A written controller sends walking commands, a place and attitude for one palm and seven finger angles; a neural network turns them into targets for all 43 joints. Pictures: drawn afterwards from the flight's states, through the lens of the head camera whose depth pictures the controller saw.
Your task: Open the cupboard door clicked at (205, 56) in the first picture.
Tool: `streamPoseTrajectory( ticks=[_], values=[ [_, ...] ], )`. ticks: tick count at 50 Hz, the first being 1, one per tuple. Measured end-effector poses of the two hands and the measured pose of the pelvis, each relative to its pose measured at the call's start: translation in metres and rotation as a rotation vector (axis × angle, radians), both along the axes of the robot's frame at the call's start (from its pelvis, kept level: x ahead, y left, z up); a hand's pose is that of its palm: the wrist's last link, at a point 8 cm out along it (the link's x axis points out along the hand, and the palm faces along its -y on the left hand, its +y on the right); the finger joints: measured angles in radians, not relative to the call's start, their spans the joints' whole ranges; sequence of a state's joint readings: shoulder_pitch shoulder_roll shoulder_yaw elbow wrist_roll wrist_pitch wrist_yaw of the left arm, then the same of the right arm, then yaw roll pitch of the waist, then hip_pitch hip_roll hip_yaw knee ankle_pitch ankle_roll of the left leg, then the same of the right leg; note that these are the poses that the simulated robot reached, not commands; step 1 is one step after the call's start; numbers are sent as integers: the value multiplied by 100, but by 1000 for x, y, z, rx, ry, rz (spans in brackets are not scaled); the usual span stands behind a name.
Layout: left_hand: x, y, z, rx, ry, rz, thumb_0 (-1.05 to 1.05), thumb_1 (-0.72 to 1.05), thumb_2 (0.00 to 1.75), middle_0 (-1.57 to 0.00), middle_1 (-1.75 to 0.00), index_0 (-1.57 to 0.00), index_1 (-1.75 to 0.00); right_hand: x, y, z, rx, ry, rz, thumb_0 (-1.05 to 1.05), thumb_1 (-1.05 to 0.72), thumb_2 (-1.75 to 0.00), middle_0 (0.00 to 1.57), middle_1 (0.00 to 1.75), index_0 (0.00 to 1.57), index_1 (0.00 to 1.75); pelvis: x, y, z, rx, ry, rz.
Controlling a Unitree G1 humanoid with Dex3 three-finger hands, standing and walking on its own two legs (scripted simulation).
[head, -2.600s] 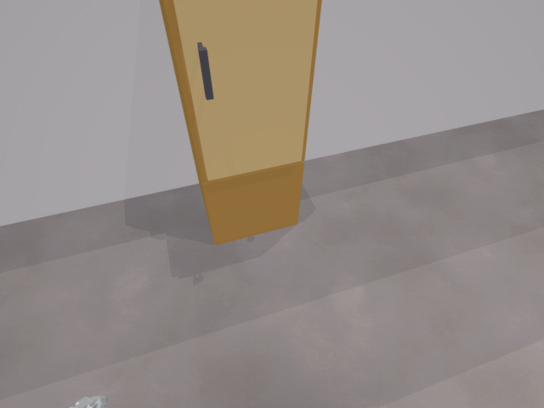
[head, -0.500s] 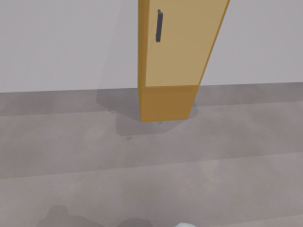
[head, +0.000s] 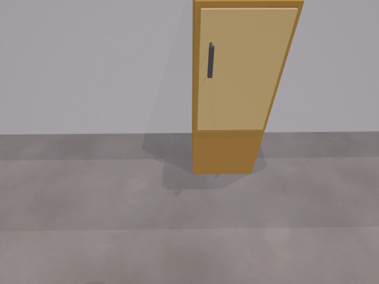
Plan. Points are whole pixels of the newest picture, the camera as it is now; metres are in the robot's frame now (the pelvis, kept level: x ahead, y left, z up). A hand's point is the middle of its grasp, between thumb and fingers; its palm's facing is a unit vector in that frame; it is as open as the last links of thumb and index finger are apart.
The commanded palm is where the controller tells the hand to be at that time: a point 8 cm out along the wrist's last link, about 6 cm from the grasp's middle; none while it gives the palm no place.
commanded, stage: take the last steps up to it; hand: left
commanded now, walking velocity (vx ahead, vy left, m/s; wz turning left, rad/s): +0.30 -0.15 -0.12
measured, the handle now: (210, 60) +0.94 -0.03 +0.06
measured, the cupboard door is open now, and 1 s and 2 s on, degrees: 0 0 0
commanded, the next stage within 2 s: come to a stop and stand still in 1.02 s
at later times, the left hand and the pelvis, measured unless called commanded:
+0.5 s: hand (130, 277) +0.19 +0.17 -0.18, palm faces -0.08 -0.98 -0.18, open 7.4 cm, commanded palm none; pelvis +0.13 -0.02 -0.01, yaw -5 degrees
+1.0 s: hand (178, 229) +0.33 +0.06 -0.21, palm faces -0.01 -0.99 -0.14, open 7.3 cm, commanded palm none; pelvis +0.32 -0.12 -0.02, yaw -3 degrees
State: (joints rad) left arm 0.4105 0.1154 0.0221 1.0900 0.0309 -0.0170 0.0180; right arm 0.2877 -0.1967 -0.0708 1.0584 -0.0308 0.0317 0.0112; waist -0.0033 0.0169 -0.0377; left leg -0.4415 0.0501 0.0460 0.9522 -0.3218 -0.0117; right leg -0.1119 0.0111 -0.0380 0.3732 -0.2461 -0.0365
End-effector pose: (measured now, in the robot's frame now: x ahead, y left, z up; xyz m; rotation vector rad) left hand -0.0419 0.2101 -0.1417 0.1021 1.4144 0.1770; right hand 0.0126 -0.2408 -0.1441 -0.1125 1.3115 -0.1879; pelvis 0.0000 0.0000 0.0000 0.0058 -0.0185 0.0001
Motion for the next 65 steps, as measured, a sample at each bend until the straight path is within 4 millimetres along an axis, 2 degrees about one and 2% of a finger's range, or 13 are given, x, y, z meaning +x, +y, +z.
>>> streamPoseTrajectory(
  ticks=[8, 12, 16, 21, 26, 30, 34, 38, 41, 46, 50, 54, 65],
  values=[
    [-35, -7, -19, -98, 179, 73, 1, 91, 90, -20, -30, -20, -30, 42, 19, 2, -54, -12, 41, 1, -91, -90, 20, 30, 19, 30, 29, 16, -12, -38, 25, -6],
    [-17, 4, -23, -118, 244, 16, 1, 91, 90, -20, -30, -20, -30, 49, 32, 4, -64, -42, -10, 0, -91, -90, 20, 30, 20, 30, 47, 20, -13, -23, 15, -45],
    [45, 20, -19, -86, 169, -30, 1, 91, 90, -20, -30, -20, -30, 32, 37, 10, -53, 28, -57, 0, -92, -90, 20, 30, 20, 30, 69, 15, -4, -24, 12, -55],
    [146, 25, -15, -30, 18, -88, 1, 92, 90, -20, -30, -20, -29, 7, 39, 8, -5, 168, -118, 0, -91, -90, 21, 30, 20, 30, 100, -1, -3, -18, 16, -72],
    [257, 1, -10, 11, -113, -179, 1, 92, 90, -20, -30, -19, -29, -6, 29, 2, 54, 298, -189, 0, -91, -90, 21, 30, 20, 30, 137, -28, -10, -7, 19, -83],
    [339, -34, -13, 42, -227, -237, 1, 92, 90, -20, -30, -20, -29, 3, 3, -15, 96, 386, -227, 0, -90, -90, 21, 30, 20, 30, 175, -62, -29, 5, 22, -80],
    [376, -66, -11, 49, -293, -226, 0, 92, 90, -20, -30, -20, -29, 54, -39, -26, 82, 367, -202, 1, -91, -90, 21, 30, 20, 30, 201, -85, -31, -7, 10, -78],
    [379, -90, -6, 26, -246, -195, 0, 92, 90, -20, -30, -20, -29, 148, -82, -20, 17, 182, -141, 1, -91, -90, 20, 30, 20, 30, 229, -98, -18, -21, 10, -66],
    [381, -92, -4, 39, -230, -152, -1, 95, 90, -20, -30, -20, -30, 222, -105, -10, -22, 36, -92, 1, -91, -90, 20, 29, 19, 30, 250, -107, -12, -33, 15, -56],
    [376, -97, -15, 8, -144, -117, -1, 95, 90, -20, -30, -20, -30, 330, -118, 7, -55, -146, -16, 0, -91, -90, 20, 29, 19, 30, 288, -116, -12, -52, 10, -56],
    [372, -101, -35, -34, -52, -82, 0, 93, 90, -20, -30, -20, -30, 388, -116, 11, -77, -233, 27, 0, -91, -90, 20, 29, 19, 30, 322, -117, -21, -57, -3, -61],
    [382, -110, -36, -58, 22, -89, 0, 92, 90, -20, -30, -20, -29, 401, -115, 11, -75, -208, 20, 0, -91, -90, 20, 30, 19, 30, 347, -123, -19, -24, -6, -74],
    [462, -154, -12, 1, -3, -96, 1, 92, 90, -20, -30, -20, -29, 363, -157, -2, -25, 116, -66, 0, -93, -90, 21, 30, 20, 30, 403, -170, -7, -6, 11, -61]
  ],
)
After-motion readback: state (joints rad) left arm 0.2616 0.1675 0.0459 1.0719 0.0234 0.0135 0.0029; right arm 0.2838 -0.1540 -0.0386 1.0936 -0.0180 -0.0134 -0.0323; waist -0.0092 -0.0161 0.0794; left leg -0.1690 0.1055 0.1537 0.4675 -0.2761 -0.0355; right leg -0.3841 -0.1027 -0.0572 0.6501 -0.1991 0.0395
